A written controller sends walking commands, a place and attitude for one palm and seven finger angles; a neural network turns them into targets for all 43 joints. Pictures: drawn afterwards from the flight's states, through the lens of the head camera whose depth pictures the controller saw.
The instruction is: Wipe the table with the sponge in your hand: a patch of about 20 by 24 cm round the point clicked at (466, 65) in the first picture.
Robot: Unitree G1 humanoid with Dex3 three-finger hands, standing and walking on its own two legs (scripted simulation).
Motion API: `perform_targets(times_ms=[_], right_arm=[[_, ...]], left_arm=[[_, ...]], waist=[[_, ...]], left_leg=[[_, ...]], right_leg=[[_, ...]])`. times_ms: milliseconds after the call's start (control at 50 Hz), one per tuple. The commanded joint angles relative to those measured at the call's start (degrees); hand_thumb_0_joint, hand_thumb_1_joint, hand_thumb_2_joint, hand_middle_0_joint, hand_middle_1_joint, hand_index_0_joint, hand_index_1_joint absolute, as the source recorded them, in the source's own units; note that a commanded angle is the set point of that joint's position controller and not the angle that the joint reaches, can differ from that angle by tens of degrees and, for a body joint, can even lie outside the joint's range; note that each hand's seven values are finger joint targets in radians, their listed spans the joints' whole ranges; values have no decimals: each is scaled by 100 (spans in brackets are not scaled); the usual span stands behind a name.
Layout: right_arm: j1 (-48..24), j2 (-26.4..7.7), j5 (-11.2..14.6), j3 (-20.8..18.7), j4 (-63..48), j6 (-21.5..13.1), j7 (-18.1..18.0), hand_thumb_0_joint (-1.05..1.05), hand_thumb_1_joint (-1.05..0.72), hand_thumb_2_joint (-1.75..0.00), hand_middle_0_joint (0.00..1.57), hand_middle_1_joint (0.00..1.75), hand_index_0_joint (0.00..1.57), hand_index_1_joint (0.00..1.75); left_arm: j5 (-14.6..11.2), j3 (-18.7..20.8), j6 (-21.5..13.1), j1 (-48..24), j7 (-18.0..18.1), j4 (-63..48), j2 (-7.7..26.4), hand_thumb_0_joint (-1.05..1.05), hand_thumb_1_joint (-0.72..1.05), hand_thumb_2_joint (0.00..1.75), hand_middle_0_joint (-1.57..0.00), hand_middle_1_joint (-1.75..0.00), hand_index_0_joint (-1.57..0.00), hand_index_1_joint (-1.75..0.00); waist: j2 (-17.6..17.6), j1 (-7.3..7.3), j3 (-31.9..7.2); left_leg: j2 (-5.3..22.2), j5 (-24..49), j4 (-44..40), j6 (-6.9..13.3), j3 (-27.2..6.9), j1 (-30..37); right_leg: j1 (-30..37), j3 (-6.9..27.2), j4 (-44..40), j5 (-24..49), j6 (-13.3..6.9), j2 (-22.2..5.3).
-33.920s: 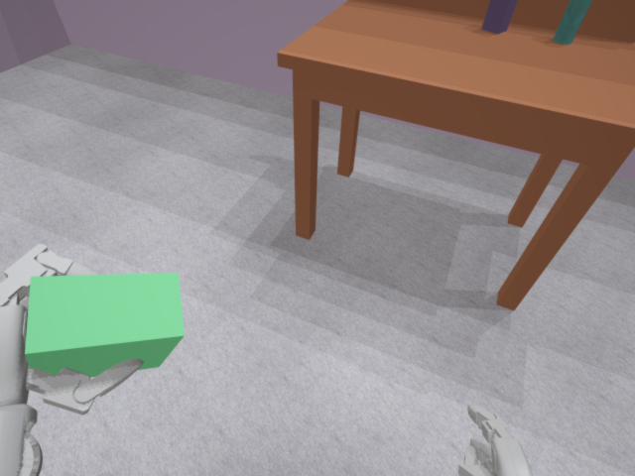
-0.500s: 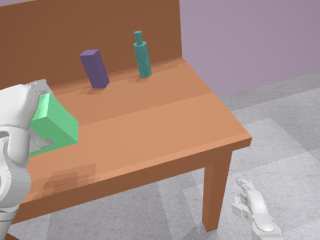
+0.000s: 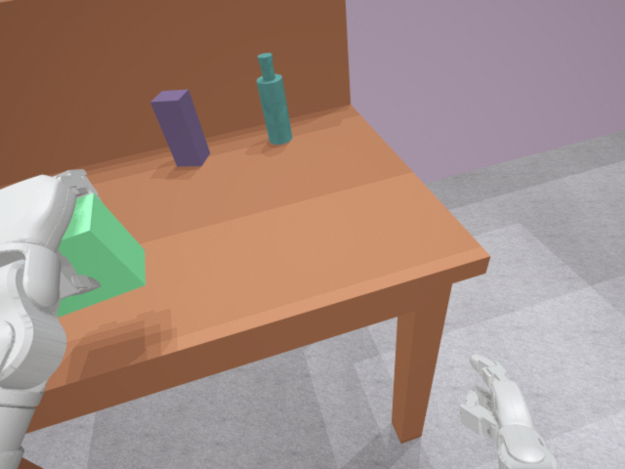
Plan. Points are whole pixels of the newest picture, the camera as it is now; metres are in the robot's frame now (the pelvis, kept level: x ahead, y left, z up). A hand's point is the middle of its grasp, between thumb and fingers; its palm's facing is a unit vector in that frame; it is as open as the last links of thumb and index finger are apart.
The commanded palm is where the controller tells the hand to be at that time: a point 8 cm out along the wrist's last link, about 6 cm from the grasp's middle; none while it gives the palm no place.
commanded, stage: move the sponge above the wiping area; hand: left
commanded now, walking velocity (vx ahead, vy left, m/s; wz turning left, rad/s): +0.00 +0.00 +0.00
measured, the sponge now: (79, 268) +0.26 +0.33 +0.17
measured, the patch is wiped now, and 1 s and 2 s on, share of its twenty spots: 0.00 0.00 0.00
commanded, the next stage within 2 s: none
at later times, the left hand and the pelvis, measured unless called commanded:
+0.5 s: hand (95, 243) +0.28 +0.31 +0.19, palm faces +0.21 -0.09 -0.97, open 10.4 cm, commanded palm +0.24 +0.29 +0.25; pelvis +0.02 +0.01 +0.01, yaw +0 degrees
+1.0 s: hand (107, 264) +0.29 +0.32 +0.15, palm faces +0.00 -0.06 -1.00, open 10.4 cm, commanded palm +0.26 +0.31 +0.23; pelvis +0.03 +0.00 +0.01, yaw +1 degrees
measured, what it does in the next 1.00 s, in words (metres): stands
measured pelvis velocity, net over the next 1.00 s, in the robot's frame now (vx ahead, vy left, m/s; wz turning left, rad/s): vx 0.03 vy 0.00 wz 0.02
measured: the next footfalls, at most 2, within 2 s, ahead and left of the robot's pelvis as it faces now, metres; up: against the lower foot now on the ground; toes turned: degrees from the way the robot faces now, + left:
none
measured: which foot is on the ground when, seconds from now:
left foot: down 0.00-1.00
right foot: down 0.00-1.00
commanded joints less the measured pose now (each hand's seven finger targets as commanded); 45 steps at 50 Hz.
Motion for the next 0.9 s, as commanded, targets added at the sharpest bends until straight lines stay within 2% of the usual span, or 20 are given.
perform_targets(times_ms=[0,100,160,220,260,280,360,380,440,480,540,560,580,640,660,680,760,820,860,880], right_arm=[[-1388,-435,21,-93,-1256,-417,-68,0,-90,-90,20,30,20,30],[-1459,-350,-129,-69,-1249,-541,-137,0,-90,-90,20,30,20,30],[-1542,-286,-210,-52,-1148,-615,-128,0,-90,-90,20,30,20,30],[-1358,-253,-245,-78,-926,-554,-7,0,-90,-90,20,30,20,30],[-1507,-290,-175,-89,-859,-515,43,0,-90,-90,20,30,20,30],[-1358,-330,-195,-112,-896,-436,69,0,-90,-90,20,30,20,30],[-1552,-366,-65,-61,-1092,-207,162,0,-90,-90,20,30,20,30],[-1379,-410,-74,-87,-1191,-151,170,0,-90,-90,20,30,20,30],[-1381,-421,10,-87,-1318,-118,152,0,-90,-90,20,30,20,30],[-1410,-425,-26,-75,-1377,-209,106,0,-90,-90,20,30,20,30],[-1344,-391,-127,-84,-1396,-278,38,0,-90,-90,20,30,20,30],[-1560,-345,-128,-49,-1422,-364,12,0,-90,-90,20,30,20,30],[-1252,-364,-248,-71,-1292,-378,-17,0,-90,-90,20,30,20,30],[-1054,-326,-257,-113,-1074,-366,-5,0,-90,-90,20,30,20,30],[-1312,-339,-215,-90,-1063,-428,-4,0,-90,-90,20,30,20,30],[-1108,-316,-243,-109,-990,-398,2,0,-90,-90,20,30,20,30],[-1503,-338,-95,-117,-973,-372,120,0,-90,-90,20,30,20,30],[-1251,-481,-80,-157,-1008,-218,137,0,-90,-90,20,30,20,30],[-1466,-444,16,-113,-1149,-244,129,0,-90,-90,20,30,20,30],[-1218,-551,-40,-140,-1154,-200,104,0,-90,-90,20,30,20,30]], left_arm=[[178,49,-204,-1220,-107,-962,825,0,10,130,-120,-160,-120,-160],[806,193,-492,-2557,118,-1806,1426,0,10,130,-120,-160,-120,-160],[1003,805,-654,-2808,465,-1987,1922,0,10,130,-120,-160,-120,-160],[771,648,-565,-2492,748,-1438,1366,0,10,130,-120,-160,-120,-160],[552,942,-330,-2088,801,-1064,1437,0,10,130,-120,-160,-120,-160],[429,693,-263,-1856,731,-994,1073,0,10,130,-120,-160,-120,-160],[301,525,120,-640,360,-850,712,0,10,130,-120,-160,-120,-160],[199,222,158,-430,232,-1009,373,0,10,130,-120,-160,-120,-160],[183,13,200,-427,50,-1293,351,0,10,130,-120,-160,-120,-160],[296,-2,152,-666,14,-1628,465,0,10,130,-120,-160,-120,-160],[712,105,-104,-1566,85,-2356,1066,0,10,130,-120,-160,-120,-160],[850,437,-195,-1857,178,-2681,1481,0,10,130,-120,-160,-120,-160],[1007,443,-280,-1978,271,-2421,1533,0,10,130,-120,-160,-120,-160],[1085,789,-589,-1765,515,-1958,1721,0,10,130,-120,-160,-120,-160],[1024,1109,-575,-1714,594,-1829,1974,0,10,130,-120,-160,-120,-160],[868,856,-584,-1711,627,-1556,1569,0,10,130,-120,-160,-120,-160],[460,861,-277,-1080,589,-986,1256,0,10,130,-120,-160,-120,-160],[342,257,17,-846,205,-598,733,0,10,130,-120,-160,-120,-160],[333,189,115,-477,-35,-499,639,0,10,130,-120,-160,-120,-160],[352,186,108,-390,-136,-486,735,0,10,130,-120,-160,-120,-160]], waist=[[-641,-49,-720],[36,49,-1527],[174,255,-1707],[-71,261,-1400],[-221,335,-1102],[-438,263,-1163],[-428,230,-789],[-638,172,-960],[-644,50,-901],[-635,31,-1221],[-236,48,-1717],[42,112,-1880],[46,117,-1980],[-153,172,-1710],[-25,257,-1594],[-202,174,-1605],[7,263,-1122],[-499,58,-937],[-699,35,-793],[-798,16,-985]], left_leg=[[74,-530,-652,170,-163,-549],[28,-192,-805,189,-317,-195],[59,179,-864,183,-458,-117],[138,773,-954,75,-384,-150],[120,817,-885,42,-328,-156],[160,919,-871,51,-209,-207],[135,937,-855,41,-131,-310],[175,955,-836,82,-61,-317],[140,660,-827,146,-101,-303],[116,776,-717,210,-85,-166],[32,1232,-666,253,-184,158],[24,1318,-609,257,-264,283],[17,1563,-599,258,-204,257],[39,1806,-669,201,-262,301],[-4,1724,-642,192,-301,299],[31,1819,-666,186,-179,221],[42,1647,-713,89,-176,70],[76,1384,-760,126,-75,-155],[62,1142,-675,169,-82,-218],[56,1095,-654,215,-44,-267]], right_leg=[[477,439,-776,-1202,19,-409],[916,442,-487,-751,-116,-291],[1225,692,-441,-398,-258,-118],[1209,379,-552,73,-250,-183],[1089,662,-724,-37,-308,-148],[1210,444,-717,167,-239,-246],[972,477,-800,247,-195,-175],[1088,187,-740,409,-119,-250],[901,104,-772,152,-32,-231],[980,131,-694,187,-58,-224],[1179,285,-586,444,-116,-224],[1264,575,-560,442,-213,-119],[1411,362,-514,631,-222,-188],[1346,464,-688,742,-260,-158],[1362,793,-739,737,-368,-93],[1479,484,-714,938,-298,-196],[1293,673,-818,913,-295,-216],[1182,248,-843,873,-112,-284],[1013,455,-862,629,-119,-230],[1133,248,-798,663,-57,-283]])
